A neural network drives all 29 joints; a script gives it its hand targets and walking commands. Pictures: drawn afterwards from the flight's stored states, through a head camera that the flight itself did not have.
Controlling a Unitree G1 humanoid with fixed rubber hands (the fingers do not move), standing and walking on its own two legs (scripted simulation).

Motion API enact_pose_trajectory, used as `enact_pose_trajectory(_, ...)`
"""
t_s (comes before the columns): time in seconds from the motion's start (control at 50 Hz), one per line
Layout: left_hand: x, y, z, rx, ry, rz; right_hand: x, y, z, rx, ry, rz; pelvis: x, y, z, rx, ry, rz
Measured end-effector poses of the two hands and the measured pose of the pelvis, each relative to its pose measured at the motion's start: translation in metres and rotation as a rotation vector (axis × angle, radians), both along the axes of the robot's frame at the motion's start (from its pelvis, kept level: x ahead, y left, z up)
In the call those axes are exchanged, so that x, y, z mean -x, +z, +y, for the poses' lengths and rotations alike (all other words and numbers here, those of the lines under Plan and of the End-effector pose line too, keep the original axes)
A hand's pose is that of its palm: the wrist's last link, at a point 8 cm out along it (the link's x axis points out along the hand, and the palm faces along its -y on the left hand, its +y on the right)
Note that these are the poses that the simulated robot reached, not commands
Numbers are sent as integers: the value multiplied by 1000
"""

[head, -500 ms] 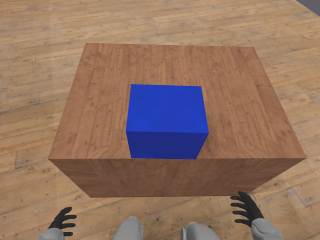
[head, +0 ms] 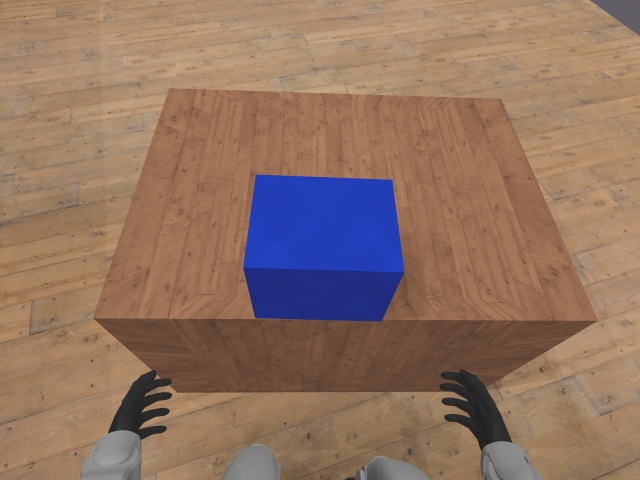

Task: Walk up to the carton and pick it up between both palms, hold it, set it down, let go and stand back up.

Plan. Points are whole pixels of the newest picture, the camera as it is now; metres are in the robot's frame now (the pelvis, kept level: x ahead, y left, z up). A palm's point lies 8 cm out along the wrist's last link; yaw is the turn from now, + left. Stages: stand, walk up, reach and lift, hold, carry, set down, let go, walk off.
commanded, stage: reach and lift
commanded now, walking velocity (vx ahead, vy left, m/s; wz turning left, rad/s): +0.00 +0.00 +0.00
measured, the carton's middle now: (321, 251) +0.46 +0.04 -0.10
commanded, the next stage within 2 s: none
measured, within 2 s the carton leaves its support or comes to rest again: neither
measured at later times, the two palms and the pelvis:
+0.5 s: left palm (145, 388) +0.21 +0.25 -0.06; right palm (500, 413) +0.21 -0.19 -0.04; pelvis +0.04 +0.03 +0.02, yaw -2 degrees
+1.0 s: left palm (149, 363) +0.23 +0.25 -0.03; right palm (497, 384) +0.24 -0.18 -0.02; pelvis +0.04 +0.02 +0.01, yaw -1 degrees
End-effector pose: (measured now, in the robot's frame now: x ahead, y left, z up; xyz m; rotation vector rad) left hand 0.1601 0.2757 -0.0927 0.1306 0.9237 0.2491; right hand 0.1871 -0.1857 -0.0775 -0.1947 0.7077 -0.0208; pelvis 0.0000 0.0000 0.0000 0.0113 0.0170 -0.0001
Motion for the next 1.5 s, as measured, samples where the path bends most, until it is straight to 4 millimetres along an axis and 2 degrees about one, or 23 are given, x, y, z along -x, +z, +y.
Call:
enact_pose_trajectory(0.1, -8, 17, 1, 26, -50, -76, -5, 13, 8, -20, -42, -52, -12, 10, 11, 11, 8, -28)
enact_pose_trajectory(0.22, -15, 25, -7, 46, -77, -100, 5, 18, -6, -9, -87, -39, -24, 18, 27, 17, -7, -47)
enact_pose_trajectory(0.32, -28, 29, -13, 42, -95, -151, 3, 23, -12, -19, -81, -63, -27, 21, 33, 15, -26, -56)
enact_pose_trajectory(0.48, -48, 38, -20, 45, -88, -267, -17, 35, -3, -50, -40, -140, -36, 23, 32, 16, -36, -41)
enact_pose_trajectory(0.58, -49, 39, -25, 54, -88, -306, -25, 38, -3, -65, -52, -182, -41, 23, 30, 18, -30, -39)
enact_pose_trajectory(0.68, -48, 49, -25, 45, -87, -379, -28, 41, -4, -82, -57, -238, -44, 23, 28, 19, -24, -45)
enact_pose_trajectory(0.88, -56, 56, -21, 47, -86, -481, -37, 46, -4, -107, -66, -329, -39, 18, 21, 11, -13, -39)
enact_pose_trajectory(1.12, -90, 69, -28, 57, -111, -627, -64, 59, 8, -137, -63, -438, -34, 12, 18, 9, -14, -11)
enact_pose_trajectory(1.26, -98, 69, -25, 55, -100, -629, -80, 62, 8, -139, -64, -456, -34, 11, 22, 13, -17, 11)
enact_pose_trajectory(1.36, -109, 73, -21, 54, -88, -642, -97, 67, 7, -139, -60, -461, -34, 11, 24, 13, -15, 34)
enact_pose_trajectory(1.5, -141, 87, -17, 53, -90, -683, -132, 82, 10, -146, -48, -486, -33, 10, 26, 16, -15, 78)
